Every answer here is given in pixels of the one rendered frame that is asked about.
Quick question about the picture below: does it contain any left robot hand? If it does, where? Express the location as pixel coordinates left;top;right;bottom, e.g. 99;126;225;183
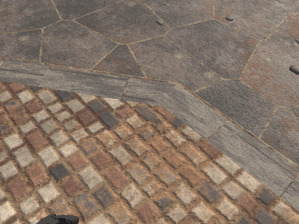
36;213;79;224

